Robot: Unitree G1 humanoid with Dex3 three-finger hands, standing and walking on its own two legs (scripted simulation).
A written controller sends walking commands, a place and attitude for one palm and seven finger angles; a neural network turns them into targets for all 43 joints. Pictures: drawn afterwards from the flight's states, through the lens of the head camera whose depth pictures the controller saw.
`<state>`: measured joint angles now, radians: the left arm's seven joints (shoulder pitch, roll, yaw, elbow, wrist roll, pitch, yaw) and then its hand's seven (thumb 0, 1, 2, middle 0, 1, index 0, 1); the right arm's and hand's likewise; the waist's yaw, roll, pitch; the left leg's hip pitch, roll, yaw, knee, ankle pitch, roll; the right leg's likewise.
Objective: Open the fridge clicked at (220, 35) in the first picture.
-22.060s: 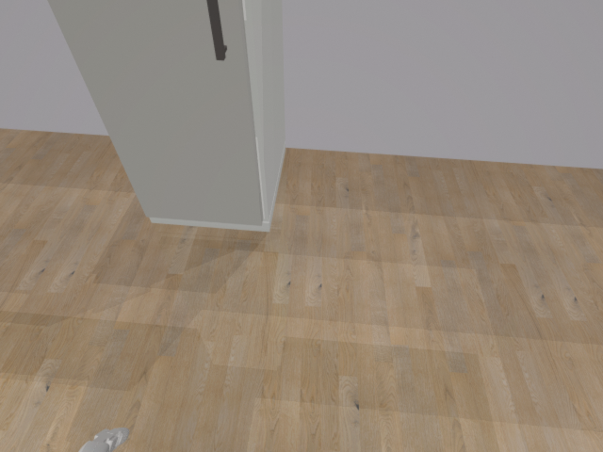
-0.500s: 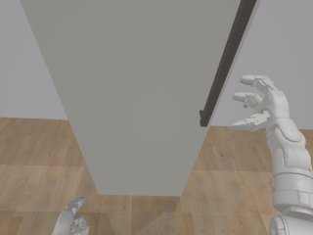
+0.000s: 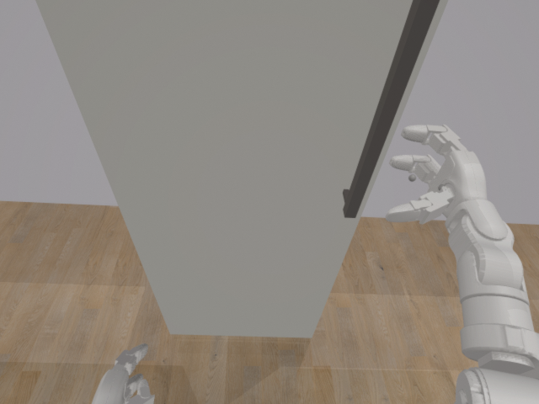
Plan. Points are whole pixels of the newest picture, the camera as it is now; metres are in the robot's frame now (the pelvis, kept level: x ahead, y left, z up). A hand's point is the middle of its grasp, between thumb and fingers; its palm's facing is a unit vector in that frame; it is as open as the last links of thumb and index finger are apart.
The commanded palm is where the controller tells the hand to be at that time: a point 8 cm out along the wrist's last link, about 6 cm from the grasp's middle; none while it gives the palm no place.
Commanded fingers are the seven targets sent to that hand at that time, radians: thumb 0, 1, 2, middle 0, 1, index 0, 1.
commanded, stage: feel for the door with the fingertips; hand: right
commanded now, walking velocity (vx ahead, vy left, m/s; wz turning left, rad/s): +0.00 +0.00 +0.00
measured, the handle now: (376, 120) +0.46 -0.11 +0.23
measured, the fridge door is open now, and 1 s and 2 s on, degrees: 0 0 0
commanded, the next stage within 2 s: slide the fingers in behind the handle in 0.92 s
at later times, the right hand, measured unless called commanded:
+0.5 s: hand (388, 172) +0.40 -0.13 +0.18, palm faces -0.02 +1.00 -0.02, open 14.0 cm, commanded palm +0.38 -0.19 +0.18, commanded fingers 0.00 0.50 -0.30 0.30 1.20 0.30 1.20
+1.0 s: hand (387, 164) +0.41 -0.13 +0.19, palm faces -0.04 +1.00 -0.01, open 14.0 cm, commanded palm +0.39 -0.18 +0.18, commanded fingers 0.00 0.50 -0.30 0.30 1.20 0.30 1.20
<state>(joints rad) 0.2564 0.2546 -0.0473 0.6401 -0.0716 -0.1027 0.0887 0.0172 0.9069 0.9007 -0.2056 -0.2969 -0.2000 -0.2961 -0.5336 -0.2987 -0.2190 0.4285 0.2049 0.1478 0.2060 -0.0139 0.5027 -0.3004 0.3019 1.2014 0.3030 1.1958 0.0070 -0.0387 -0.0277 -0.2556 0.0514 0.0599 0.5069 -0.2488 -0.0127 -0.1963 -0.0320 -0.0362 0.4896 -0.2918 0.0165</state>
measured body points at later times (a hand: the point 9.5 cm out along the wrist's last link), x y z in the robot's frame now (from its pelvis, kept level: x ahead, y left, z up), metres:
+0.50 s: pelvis +0.00 +0.01 +0.00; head -0.01 +0.02 +0.45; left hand +0.15 +0.24 -0.10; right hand +0.40 -0.19 +0.18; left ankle +0.01 +0.13 -0.74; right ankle -0.02 -0.13 -0.74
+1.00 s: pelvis +0.00 +0.00 +0.00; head -0.01 +0.02 +0.45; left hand +0.13 +0.25 -0.10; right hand +0.41 -0.18 +0.19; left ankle +0.01 +0.13 -0.74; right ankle -0.02 -0.13 -0.74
